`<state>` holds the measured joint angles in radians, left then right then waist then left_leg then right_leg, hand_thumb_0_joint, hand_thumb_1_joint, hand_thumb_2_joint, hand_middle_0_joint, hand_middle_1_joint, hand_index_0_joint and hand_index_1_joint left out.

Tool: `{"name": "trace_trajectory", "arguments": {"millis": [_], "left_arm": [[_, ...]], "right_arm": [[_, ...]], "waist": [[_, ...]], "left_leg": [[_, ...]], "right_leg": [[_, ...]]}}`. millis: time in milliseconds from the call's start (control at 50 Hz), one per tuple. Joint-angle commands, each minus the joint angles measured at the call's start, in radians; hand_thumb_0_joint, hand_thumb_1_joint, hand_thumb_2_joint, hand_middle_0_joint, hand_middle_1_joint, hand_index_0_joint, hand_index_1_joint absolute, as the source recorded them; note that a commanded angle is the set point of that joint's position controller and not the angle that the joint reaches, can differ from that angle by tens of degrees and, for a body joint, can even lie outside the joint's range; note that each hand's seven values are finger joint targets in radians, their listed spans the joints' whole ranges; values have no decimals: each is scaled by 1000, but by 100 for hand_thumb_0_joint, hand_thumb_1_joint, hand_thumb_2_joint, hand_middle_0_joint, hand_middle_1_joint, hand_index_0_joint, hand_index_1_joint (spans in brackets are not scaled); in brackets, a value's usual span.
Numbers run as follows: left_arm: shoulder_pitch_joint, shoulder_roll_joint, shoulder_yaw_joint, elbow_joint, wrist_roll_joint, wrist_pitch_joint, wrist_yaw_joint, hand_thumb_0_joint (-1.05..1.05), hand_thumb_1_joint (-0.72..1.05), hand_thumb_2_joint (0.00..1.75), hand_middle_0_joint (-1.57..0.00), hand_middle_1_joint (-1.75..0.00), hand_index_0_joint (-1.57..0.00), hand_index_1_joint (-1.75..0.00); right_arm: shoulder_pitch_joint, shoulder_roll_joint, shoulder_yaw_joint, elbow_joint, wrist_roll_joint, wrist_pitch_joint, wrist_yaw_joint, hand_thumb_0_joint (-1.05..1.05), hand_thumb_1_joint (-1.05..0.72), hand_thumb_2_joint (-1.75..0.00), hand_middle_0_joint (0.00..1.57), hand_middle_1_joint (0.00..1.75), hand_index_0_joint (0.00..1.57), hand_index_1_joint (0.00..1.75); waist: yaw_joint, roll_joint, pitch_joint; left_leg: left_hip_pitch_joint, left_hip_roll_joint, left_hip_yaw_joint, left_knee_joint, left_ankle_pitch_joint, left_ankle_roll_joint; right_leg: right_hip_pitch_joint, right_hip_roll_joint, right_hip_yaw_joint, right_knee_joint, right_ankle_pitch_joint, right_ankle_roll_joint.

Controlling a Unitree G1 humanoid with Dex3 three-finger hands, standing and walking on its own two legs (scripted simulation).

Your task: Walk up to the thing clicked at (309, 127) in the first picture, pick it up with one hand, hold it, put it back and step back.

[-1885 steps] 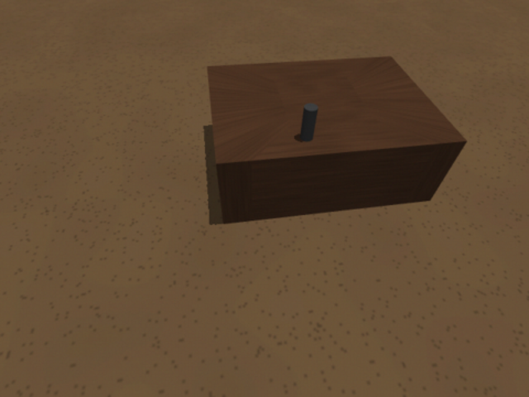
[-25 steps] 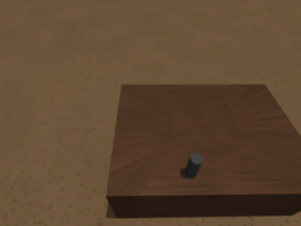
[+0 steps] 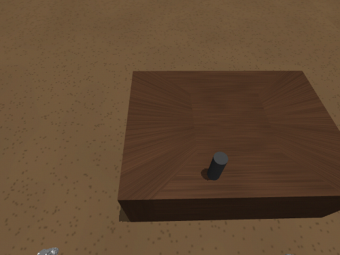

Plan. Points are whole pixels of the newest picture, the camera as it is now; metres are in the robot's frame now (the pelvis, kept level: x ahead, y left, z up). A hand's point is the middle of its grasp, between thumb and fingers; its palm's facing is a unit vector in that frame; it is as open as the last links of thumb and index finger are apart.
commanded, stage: step back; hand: right
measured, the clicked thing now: (216, 166) +0.47 -0.19 -0.30
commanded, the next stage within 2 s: none
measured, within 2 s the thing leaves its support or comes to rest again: neither
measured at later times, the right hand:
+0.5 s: hand out of the picture -0.05 -0.24 -0.15, palm faces +0.02 +0.90 -0.43, open 7.3 cm
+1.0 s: hand out of the picture -0.11 -0.24 -0.16, palm faces -0.04 +0.90 -0.42, open 7.3 cm
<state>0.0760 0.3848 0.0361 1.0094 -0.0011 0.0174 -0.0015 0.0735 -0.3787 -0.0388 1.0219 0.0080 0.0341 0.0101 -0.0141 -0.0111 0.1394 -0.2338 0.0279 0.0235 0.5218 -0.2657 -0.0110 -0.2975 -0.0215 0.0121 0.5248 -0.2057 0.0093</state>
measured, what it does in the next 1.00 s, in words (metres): walks backwards: left foot, then right foot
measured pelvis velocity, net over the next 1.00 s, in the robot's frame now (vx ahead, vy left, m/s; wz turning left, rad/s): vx -0.20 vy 0.03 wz -0.03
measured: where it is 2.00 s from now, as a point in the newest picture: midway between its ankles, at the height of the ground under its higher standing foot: outside the picture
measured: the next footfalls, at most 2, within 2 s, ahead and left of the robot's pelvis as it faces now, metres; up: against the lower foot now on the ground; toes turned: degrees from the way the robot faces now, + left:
left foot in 0.24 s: -0.04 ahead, +0.14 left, +0.00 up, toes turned -1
right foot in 0.60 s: -0.10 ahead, -0.09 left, +0.00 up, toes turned -1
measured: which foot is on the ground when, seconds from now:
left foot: down 0.00-0.06, up 0.08-0.22, down 0.24-0.64, up 0.66-0.94, down 0.96-1.00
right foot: down 0.00-0.24, up 0.26-0.58, down 0.60-0.96, up 0.98-1.00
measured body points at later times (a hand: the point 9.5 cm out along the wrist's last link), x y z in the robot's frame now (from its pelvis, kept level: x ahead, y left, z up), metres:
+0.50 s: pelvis -0.09 +0.04 -0.01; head -0.01 +0.05 +0.43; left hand +0.04 +0.34 -0.14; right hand -0.05 -0.28 -0.12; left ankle -0.08 +0.14 -0.73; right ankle -0.12 -0.10 -0.67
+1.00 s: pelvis -0.20 +0.03 -0.02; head -0.14 +0.04 +0.43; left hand -0.05 +0.33 -0.13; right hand -0.11 -0.29 -0.13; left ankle -0.20 +0.14 -0.74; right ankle -0.14 -0.09 -0.73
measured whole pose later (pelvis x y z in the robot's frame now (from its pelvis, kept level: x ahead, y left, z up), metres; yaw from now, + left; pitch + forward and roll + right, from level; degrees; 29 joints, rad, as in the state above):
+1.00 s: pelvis -0.20 +0.03 -0.02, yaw -2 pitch -2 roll +2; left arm 0.09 0.38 0.06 0.75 0.02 0.06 0.01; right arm 0.15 -0.38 -0.04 0.86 -0.03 0.02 -0.01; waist 0.01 -0.06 0.19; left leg -0.27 -0.06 -0.01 0.65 -0.34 0.02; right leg -0.42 0.00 0.07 0.78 -0.38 -0.01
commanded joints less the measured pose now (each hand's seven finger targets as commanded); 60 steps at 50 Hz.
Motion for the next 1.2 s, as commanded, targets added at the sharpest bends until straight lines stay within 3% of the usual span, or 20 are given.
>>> {"name": "trace_trajectory", "arguments": {"millis": [0,40,80,180,220,260,320,480,580,600,620,640,700,840,900,920,960,980,1040,1180], "left_arm": [[12,256,58,-108,9,-6,14,0,90,90,-20,-30,-20,-30],[-15,305,73,-140,23,-4,16,0,90,90,-20,-30,-20,-30],[-61,311,77,-177,43,-5,20,0,90,90,-20,-30,-20,-30],[-115,244,57,-232,31,23,27,0,90,90,-20,-30,-20,-30],[-17,158,43,-234,18,35,34,0,90,90,-20,-30,-20,-30],[-72,210,62,-224,31,32,51,0,90,90,-20,-30,-20,-30],[35,210,71,-191,13,30,43,0,90,90,-20,-30,-20,-30],[1,171,82,-265,24,8,21,0,90,90,-20,-30,-20,-30],[158,160,90,-204,38,-10,20,0,90,90,-20,-30,-20,-30],[148,234,110,-218,49,-19,24,0,90,90,-20,-30,-20,-30],[97,322,122,-230,28,-8,19,0,90,90,-20,-30,-20,-30],[91,320,124,-257,40,-16,18,0,90,90,-20,-30,-20,-30],[15,224,100,-286,24,-11,29,0,90,90,-20,-30,-20,-30],[88,207,94,-314,34,9,33,0,90,90,-20,-30,-20,-30],[38,223,88,-336,19,23,22,0,90,90,-20,-30,-20,-30],[57,189,78,-340,18,28,18,0,90,90,-20,-30,-20,-30],[-6,187,87,-353,22,28,33,0,90,90,-20,-30,-20,-30],[-12,201,95,-330,31,30,40,0,90,90,-20,-30,-20,-30],[93,195,105,-282,13,29,30,0,90,90,-20,-30,-20,-30],[93,175,100,-283,25,20,12,0,90,90,-20,-30,-20,-30]], "right_arm": [[20,-216,-60,-101,4,5,-9,0,-90,-90,20,30,20,30],[55,-195,-60,-114,0,16,-1,0,-90,-90,20,30,20,30],[96,-194,-69,-121,-4,25,6,0,-90,-90,20,30,20,30],[238,-202,-85,-102,-33,-6,-5,0,-90,-90,20,30,20,30],[125,-337,-111,-159,-71,-20,-10,0,-90,-90,20,30,20,30],[111,-373,-114,-178,-44,-27,-19,0,-90,-90,20,30,20,30],[-3,-271,-83,-211,-45,-36,-41,0,-90,-90,20,30,20,30],[154,-266,-89,-214,-32,-32,-54,0,-90,-90,20,30,20,30],[85,-239,-71,-233,-10,-14,-41,0,-90,-90,20,30,20,30],[84,-204,-57,-248,-1,-16,-37,0,-90,-90,20,30,20,30],[33,-180,-55,-254,5,-10,-48,0,-90,-90,20,30,20,30],[37,-208,-67,-240,-5,0,-55,0,-90,-90,20,30,20,30],[119,-204,-53,-202,7,-4,-53,0,-90,-90,20,30,20,30],[116,-187,-45,-226,-17,-22,-50,0,-90,-90,20,30,20,30],[206,-183,-62,-194,-30,-35,-40,0,-90,-90,20,30,20,30],[178,-214,-74,-205,-42,-40,-40,0,-90,-90,20,30,20,30],[143,-384,-111,-238,-45,-40,-27,0,-90,-90,20,30,20,30],[116,-364,-112,-234,-41,-43,-31,0,-90,-90,20,30,20,30],[31,-256,-78,-259,-44,-45,-41,0,-90,-90,20,30,20,30],[107,-261,-88,-275,-41,-35,-43,0,-90,-90,20,30,20,30]], "waist": [[11,-56,-236],[15,-212,-231],[1,-204,-212],[-55,-85,-211],[22,220,-145],[-37,182,-165],[51,159,-129],[-35,143,-193],[35,130,-262],[29,-30,-263],[57,-276,-195],[65,-250,-151],[9,-117,-151],[56,-180,-190],[-1,-149,-231],[14,-75,-225],[-42,236,-199],[-35,185,-167],[48,123,-123],[-18,177,-177]], "left_leg": [[-10,24,-58,163,121,96],[-35,-92,-3,399,-189,59],[-37,-73,-105,556,-319,58],[27,-29,-50,4,-11,40],[62,260,-470,-168,367,109],[-18,355,-532,-155,506,232],[36,216,-282,-63,497,212],[258,246,-258,28,618,251],[42,160,-167,156,409,132],[-144,74,-151,235,212,78],[-194,-105,-48,418,-215,27],[-214,-97,-145,617,-412,15],[-240,-131,-182,682,-294,15],[-193,-64,-68,252,-247,2],[15,-58,-2,-93,64,26],[81,23,-134,-116,137,56],[15,392,-536,-175,412,284],[-44,404,-537,-184,391,316],[0,237,-283,-100,476,229],[128,240,-242,-53,420,266]], "right_leg": [[44,-166,190,-27,309,-168],[-12,-316,347,-142,316,-272],[-102,-329,323,-139,245,-302],[-73,-153,174,136,117,-136],[-301,140,114,456,-383,-35],[-251,150,244,655,-421,-26],[-292,143,219,761,-268,-19],[-200,70,106,357,-306,15],[167,25,42,-125,104,-38],[258,-110,256,-87,270,-83],[108,-296,465,-137,422,-268],[60,-365,546,-141,469,-336],[111,-204,268,-51,558,-232],[242,-185,236,15,515,-219],[146,-150,201,105,354,-153],[32,-99,185,139,199,-104],[-165,126,103,511,-460,-23],[-155,133,186,660,-452,-25],[-213,135,204,772,-314,-17],[-149,80,109,467,-324,35]]}}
